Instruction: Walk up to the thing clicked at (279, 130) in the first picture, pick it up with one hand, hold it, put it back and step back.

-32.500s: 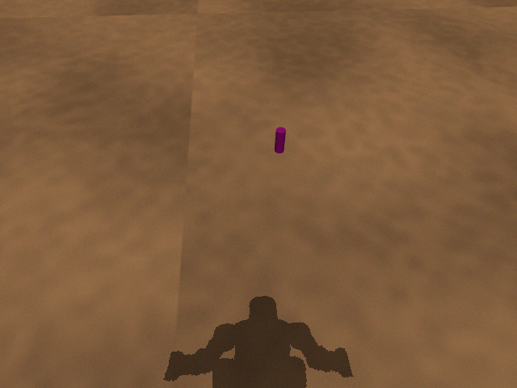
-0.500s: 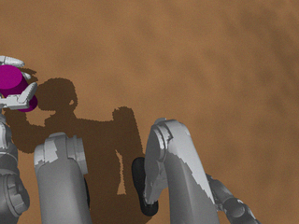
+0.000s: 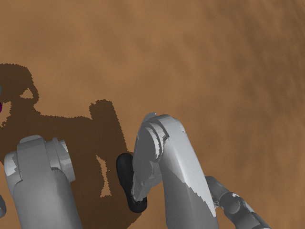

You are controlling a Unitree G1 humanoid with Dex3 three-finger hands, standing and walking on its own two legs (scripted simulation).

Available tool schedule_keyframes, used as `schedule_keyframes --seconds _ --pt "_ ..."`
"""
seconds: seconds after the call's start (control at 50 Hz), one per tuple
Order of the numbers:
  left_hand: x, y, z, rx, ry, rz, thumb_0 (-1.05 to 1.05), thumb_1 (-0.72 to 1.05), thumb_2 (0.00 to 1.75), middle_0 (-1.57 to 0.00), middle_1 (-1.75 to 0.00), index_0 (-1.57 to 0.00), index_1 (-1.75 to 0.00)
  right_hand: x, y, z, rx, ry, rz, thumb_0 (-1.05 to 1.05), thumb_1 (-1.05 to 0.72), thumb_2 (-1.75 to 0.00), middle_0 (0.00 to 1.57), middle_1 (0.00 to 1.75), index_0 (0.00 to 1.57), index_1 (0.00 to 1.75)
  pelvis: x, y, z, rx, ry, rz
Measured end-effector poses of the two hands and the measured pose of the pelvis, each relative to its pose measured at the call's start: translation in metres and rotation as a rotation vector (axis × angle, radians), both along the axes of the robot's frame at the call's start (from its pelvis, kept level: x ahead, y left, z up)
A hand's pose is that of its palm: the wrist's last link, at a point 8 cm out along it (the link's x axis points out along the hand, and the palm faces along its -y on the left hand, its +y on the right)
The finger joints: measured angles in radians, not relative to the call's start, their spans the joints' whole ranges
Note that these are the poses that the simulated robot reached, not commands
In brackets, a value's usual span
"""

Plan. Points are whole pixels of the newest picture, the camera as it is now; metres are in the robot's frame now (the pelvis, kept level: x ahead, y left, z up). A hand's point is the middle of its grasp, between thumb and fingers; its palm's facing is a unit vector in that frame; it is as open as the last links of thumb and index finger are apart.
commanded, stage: lower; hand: left
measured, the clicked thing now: out of the picture +0.43 +0.28 -0.18
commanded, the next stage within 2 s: loosen in 0.62 s
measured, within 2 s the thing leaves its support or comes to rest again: rests again in 0.46 s
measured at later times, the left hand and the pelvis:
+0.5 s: hand out of the picture +0.43 +0.28 -0.17, palm faces +0.28 -0.96 +0.01, open 7.8 cm; pelvis -0.01 +0.01 -0.01, yaw -3 degrees
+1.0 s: hand out of the picture +0.44 +0.27 -0.18, palm faces +0.28 -0.96 +0.01, open 8.6 cm; pelvis -0.01 +0.01 -0.01, yaw -4 degrees
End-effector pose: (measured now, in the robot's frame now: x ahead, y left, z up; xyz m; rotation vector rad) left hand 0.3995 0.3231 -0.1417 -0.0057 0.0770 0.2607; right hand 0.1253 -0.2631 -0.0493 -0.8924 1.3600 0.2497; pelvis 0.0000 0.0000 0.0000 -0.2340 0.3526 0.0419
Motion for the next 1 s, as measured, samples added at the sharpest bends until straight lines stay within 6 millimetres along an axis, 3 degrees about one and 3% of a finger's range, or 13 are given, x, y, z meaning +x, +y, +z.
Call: schedule_keyframes --seconds 0.28,0.52,0.8,1.0 --pt "-0.002 -0.005 -0.018 -0.02 0.007 -0.001 0.0 -0.1 1.08 -0.86 -1.05 -0.84 -1.02 0.008 0.008 0.005 -0.027 -0.017 0.103 0.0 -0.91 -0.9 0.2 0.3 0.21 0.3 -0.007 0.002 -0.005 -0.027 -0.066 -0.015" --pt "0.001 -0.001 -0.032 -0.012 -0.002 0.02 0.0 -0.1 1.08 -0.86 -1.05 -0.84 -1.01 0.0 0.016 0.014 -0.068 0.006 0.158 0.0 -0.9 -0.9 0.2 0.3 0.21 0.3 -0.011 0.007 -0.008 -0.055 -0.106 -0.03" --pt "0.003 -0.001 -0.036 -0.009 -0.02 0.025 0.0 -0.1 1.08 -0.87 -1.05 -0.84 -1.01 0.003 0.021 0.021 -0.089 0.025 0.199 0.0 -0.9 -0.9 0.2 0.3 0.21 0.3 -0.01 0.009 -0.005 -0.078 -0.115 -0.038" --pt "0.004 -0.003 -0.035 -0.007 -0.035 0.019 0.0 -0.09 0.75 -0.88 -0.88 -0.86 -0.84 0.007 0.024 0.023 -0.096 0.005 0.218 0.0 -0.91 -0.89 0.2 0.3 0.21 0.3 -0.014 0.01 -0.007 -0.083 -0.134 -0.043"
